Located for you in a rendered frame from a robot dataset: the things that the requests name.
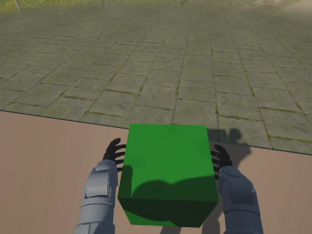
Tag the right robot hand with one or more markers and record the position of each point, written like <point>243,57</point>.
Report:
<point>224,159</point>

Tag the carton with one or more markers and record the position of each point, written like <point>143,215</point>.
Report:
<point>168,176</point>

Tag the left robot hand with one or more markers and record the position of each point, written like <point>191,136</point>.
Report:
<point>111,155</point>

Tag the robot left forearm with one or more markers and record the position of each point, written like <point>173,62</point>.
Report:
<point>98,200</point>

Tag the robot right forearm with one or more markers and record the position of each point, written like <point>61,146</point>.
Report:
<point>239,200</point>

